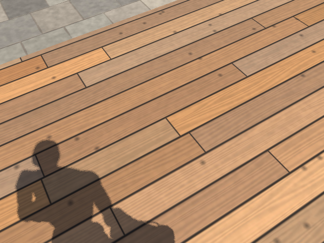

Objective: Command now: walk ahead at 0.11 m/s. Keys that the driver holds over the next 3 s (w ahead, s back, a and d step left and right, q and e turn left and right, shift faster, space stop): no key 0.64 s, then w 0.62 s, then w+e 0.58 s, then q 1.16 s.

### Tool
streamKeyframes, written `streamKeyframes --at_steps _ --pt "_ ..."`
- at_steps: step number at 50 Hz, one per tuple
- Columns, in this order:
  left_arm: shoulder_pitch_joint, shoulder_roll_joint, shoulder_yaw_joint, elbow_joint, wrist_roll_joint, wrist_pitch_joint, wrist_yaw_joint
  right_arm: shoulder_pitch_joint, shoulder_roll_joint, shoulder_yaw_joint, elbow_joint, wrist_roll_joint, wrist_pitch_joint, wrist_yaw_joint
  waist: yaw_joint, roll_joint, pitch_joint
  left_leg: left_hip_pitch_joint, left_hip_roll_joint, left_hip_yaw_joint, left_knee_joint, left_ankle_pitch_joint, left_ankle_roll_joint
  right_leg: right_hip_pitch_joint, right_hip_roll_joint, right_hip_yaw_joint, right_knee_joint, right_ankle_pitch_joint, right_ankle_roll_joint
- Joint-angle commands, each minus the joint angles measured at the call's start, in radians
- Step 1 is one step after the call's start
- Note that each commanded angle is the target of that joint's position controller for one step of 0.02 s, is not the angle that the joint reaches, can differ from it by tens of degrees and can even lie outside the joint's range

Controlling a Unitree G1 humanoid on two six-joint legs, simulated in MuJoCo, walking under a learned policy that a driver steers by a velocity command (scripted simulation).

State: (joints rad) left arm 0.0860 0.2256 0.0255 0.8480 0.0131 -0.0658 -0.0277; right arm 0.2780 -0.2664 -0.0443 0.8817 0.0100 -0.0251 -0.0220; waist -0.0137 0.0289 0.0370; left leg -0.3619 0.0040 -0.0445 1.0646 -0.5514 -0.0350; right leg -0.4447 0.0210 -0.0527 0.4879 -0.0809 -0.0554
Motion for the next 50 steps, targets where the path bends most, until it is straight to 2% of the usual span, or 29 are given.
streamKeyframes --at_steps 1,3,6,8,9,10,11,12,13,14,16,19,24,32,33,35,36,37,38,39,40,42,43,44,45,46,47,48,50 --pt "-0.034 0.112 0.024 -0.037 0.017 0.008 0.011 0.089 -0.065 -0.023 -0.027 -0.008 0.036 -0.026 -0.027 -0.152 -0.132 -0.011 0.069 -0.013 -0.109 0.067 -0.015 0.115 -0.241 0.259 -0.23 0.104 -0.169" --pt "-0.032 0.113 0.026 -0.026 0.022 0.009 0.018 0.102 -0.033 -0.016 -0.009 -0.01 0.042 -0.035 -0.029 -0.166 -0.152 0.068 0.056 0.006 -0.234 0.099 -0.011 0.088 -0.222 0.212 -0.239 0.091 -0.17" --pt "-0.03 0.127 0.029 -0.009 0.004 0.018 0.03 0.083 -0.042 -0.019 0.006 -0.013 0.047 -0.03 -0.026 -0.149 -0.166 0.158 0.05 0.024 -0.39 0.267 0.004 0.072 -0.219 0.209 -0.256 -0.141 -0.153" --pt "-0.035 0.117 0.023 0.001 -0.007 0.029 0.034 0.072 -0.038 -0.02 0.018 -0.026 0.048 -0.024 -0.036 -0.137 -0.125 0.23 0.031 0.049 -0.502 0.346 0.026 0.012 -0.189 0.197 -0.261 -0.362 -0.104" --pt "-0.016 0.096 0.016 0.014 -0.008 0.032 0.034 0.062 -0.041 -0.021 0.015 -0.036 0.048 -0.023 -0.035 -0.122 -0.095 0.241 0.045 0.034 -0.554 0.354 0.044 -0.008 -0.168 0.194 -0.259 -0.452 -0.062" --pt "0.001 0.088 0.012 0.024 -0.005 0.034 0.034 0.048 -0.062 -0.021 0.005 -0.041 0.046 -0.025 -0.023 -0.091 -0.051 0.215 0.093 -0.02 -0.627 0.327 0.068 -0.014 -0.141 0.181 -0.23 -0.484 -0.02" --pt "0.039 0.099 0.02 0.026 -0.007 0.036 0.035 0.022 -0.131 -0.038 0.013 -0.026 0.044 -0.029 0.033 0.014 -0.006 0.103 0.096 -0.032 -0.641 0.169 0.092 0.03 -0.076 0.117 -0.2 -0.427 0.01" --pt "0.028 0.105 0.021 0.033 -0.003 0.039 0.042 0.01 -0.1 -0.035 0.023 -0.022 0.034 -0.026 0.023 0.05 0.012 -0.006 0.082 -0.034 -0.685 0.056 0.089 0.126 -0.054 0.082 -0.144 -0.344 0.025" --pt "0.032 0.1 0.022 0.037 -0.004 0.041 0.046 -0.004 -0.065 -0.025 0.03 -0.028 0.022 -0.025 0.032 0.074 0.013 -0.046 0.082 -0.037 -0.717 0.047 0.072 0.183 -0.054 0.077 -0.111 -0.281 0.022" --pt "0.044 0.088 0.02 0.047 -0.004 0.044 0.051 -0.022 -0.055 -0.023 0.034 -0.029 0.011 -0.023 0.041 0.088 0.01 -0.054 0.079 -0.034 -0.725 0.084 0.056 0.215 -0.056 0.073 -0.092 -0.235 0.015" --pt "0.064 0.085 0.02 0.067 0.001 0.048 0.053 -0.022 -0.041 -0.02 0.046 -0.023 -0.007 -0.02 0.041 0.069 -0.004 -0.019 0.072 -0.025 -0.71 0.162 0.044 0.224 -0.053 0.066 -0.074 -0.176 0.007" --pt "0.057 0.078 0.02 0.086 -0.003 0.046 0.049 0.007 -0.049 -0.021 0.07 -0.015 -0.015 -0.02 0.027 0.025 -0.025 0.042 0.065 -0.015 -0.675 0.283 0.05 0.227 -0.054 0.062 -0.06 -0.09 0.004" --pt "0.059 0.08 0.022 0.119 -0.011 0.049 0.049 0.03 -0.043 -0.017 0.101 -0.013 -0.012 -0.02 0.014 -0.015 -0.057 0.103 0.054 0.004 -0.64 0.423 0.054 0.254 -0.056 0.058 -0.032 0.044 0.007" --pt "0.071 0.086 0.025 0.166 -0.016 0.064 0.06 0.029 -0.023 -0.01 0.138 -0.012 0.0 -0.019 0.015 -0.026 -0.047 0.13 0.04 0.022 -0.637 0.487 0.054 0.276 -0.059 0.06 -0.018 0.099 0.013" --pt "0.089 0.077 0.023 0.181 -0.017 0.067 0.06 0.052 -0.016 -0.01 0.154 -0.01 0.003 -0.019 0.013 -0.021 -0.067 0.143 0.031 0.031 -0.647 0.385 0.06 0.283 -0.044 0.043 -0.012 -0.003 0.011" --pt "0.092 0.087 0.031 0.191 -0.028 0.069 0.061 0.055 -0.047 -0.022 0.158 0.002 0.008 -0.02 0.011 0.017 -0.007 0.1 0.04 -0.001 -0.674 0.044 0.108 0.208 -0.002 0.004 0.035 -0.36 0.002" --pt "0.075 0.089 0.032 0.184 -0.029 0.063 0.06 0.058 -0.058 -0.026 0.152 0.007 0.005 -0.022 0.003 0.033 0.047 0.08 0.072 -0.052 -0.707 -0.097 0.137 0.135 0.002 0.004 0.054 -0.464 -0.001" --pt "0.049 0.081 0.03 0.171 -0.032 0.048 0.058 0.082 -0.07 -0.03 0.152 0.014 -0.005 -0.022 -0.013 0.056 0.091 0.089 0.122 -0.127 -0.751 -0.182 0.17 0.061 0.002 0.002 0.097 -0.48 -0.003" --pt "0.026 0.061 0.027 0.159 -0.037 0.03 0.052 0.113 -0.094 -0.037 0.16 0.019 -0.018 -0.02 -0.024 0.108 0.118 0.124 0.197 -0.234 -0.807 -0.225 0.21 -0.006 0.008 -0.019 0.173 -0.42 -0.001" --pt "0.013 0.049 0.024 0.149 -0.041 0.011 0.043 0.115 -0.118 -0.046 0.163 0.022 -0.031 -0.018 -0.022 0.151 0.147 0.15 0.274 -0.335 -0.843 -0.211 0.252 -0.06 -0.005 -0.017 0.229 -0.352 -0.011" --pt "0.003 0.048 0.024 0.142 -0.041 -0.005 0.035 0.106 -0.111 -0.046 0.162 0.021 -0.044 -0.016 -0.017 0.152 0.16 0.152 0.31 -0.375 -0.843 -0.135 0.269 -0.075 -0.03 0.007 0.248 -0.331 -0.027" --pt "0.077 0.047 0.029 0.163 -0.047 -0.025 0.021 0.048 -0.09 -0.041 0.146 0.022 -0.054 -0.006 0.04 0.13 0.13 0.131 0.278 -0.289 -0.777 0.037 0.234 0.041 -0.031 -0.002 0.136 -0.328 -0.051" --pt "0.175 0.058 0.038 0.203 -0.049 -0.027 0.02 -0.003 -0.084 -0.039 0.129 0.023 -0.053 -0.001 0.088 0.104 0.099 0.045 0.22 -0.202 -0.72 0.1 0.194 0.22 -0.014 -0.008 0.049 -0.283 -0.057" --pt "0.295 0.104 0.058 0.243 -0.043 -0.027 0.022 -0.067 -0.075 -0.035 0.1 0.02 -0.056 0.002 0.137 0.021 0.065 -0.066 0.135 -0.088 -0.556 0.266 0.143 0.392 -0.056 0.091 -0.026 -0.249 -0.075" --pt "0.427 0.226 0.093 0.276 -0.046 -0.028 0.019 -0.09 -0.008 -0.019 0.058 0.015 -0.069 0.0 0.165 -0.275 0.014 -0.256 -0.025 0.105 -0.198 0.265 0.055 0.566 -0.243 0.449 -0.192 -0.312 -0.179" --pt "0.487 0.207 0.078 0.282 -0.028 -0.039 0.008 -0.113 -0.018 -0.021 0.039 0.018 -0.085 -0.002 0.175 -0.317 -0.025 -0.412 -0.056 0.02 0.061 0.006 0.051 0.647 -0.399 0.768 -0.309 -0.276 -0.269" --pt "0.402 0.142 0.053 0.261 -0.018 -0.05 0.01 -0.102 -0.041 -0.03 0.043 0.037 -0.093 0.007 0.115 -0.183 0.017 -0.488 0.012 -0.052 0.198 0.037 0.083 0.621 -0.413 0.703 -0.279 -0.242 -0.25" --pt "0.335 0.106 0.041 0.233 -0.019 -0.055 0.008 -0.082 -0.034 -0.027 0.057 0.042 -0.096 0.016 0.082 -0.125 0.023 -0.493 0.053 -0.048 0.224 0.13 0.109 0.588 -0.37 0.576 -0.271 -0.197 -0.212" --pt "0.278 0.077 0.022 0.209 -0.019 -0.051 0.003 -0.091 -0.049 -0.041 0.062 0.024 -0.094 0.017 0.048 -0.063 0.04 -0.467 0.116 -0.02 0.128 0.292 0.124 0.522 -0.299 0.381 -0.301 -0.058 -0.151"
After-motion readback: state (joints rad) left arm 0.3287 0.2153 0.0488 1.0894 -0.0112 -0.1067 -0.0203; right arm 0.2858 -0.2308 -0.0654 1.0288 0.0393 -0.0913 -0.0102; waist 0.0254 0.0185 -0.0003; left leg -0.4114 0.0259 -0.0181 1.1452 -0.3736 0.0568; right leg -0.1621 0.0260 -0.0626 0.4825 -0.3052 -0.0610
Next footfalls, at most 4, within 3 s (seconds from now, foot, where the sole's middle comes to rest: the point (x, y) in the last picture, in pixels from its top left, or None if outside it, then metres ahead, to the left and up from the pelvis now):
0.20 left None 0.09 0.15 -0.76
1.36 left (139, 223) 0.54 0.14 -0.76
1.92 right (208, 168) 0.78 -0.16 -0.77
2.44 left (163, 147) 0.90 0.04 -0.77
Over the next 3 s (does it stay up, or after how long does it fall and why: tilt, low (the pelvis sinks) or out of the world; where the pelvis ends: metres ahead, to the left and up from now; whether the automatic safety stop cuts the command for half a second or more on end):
stays up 0.84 -0.08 0.01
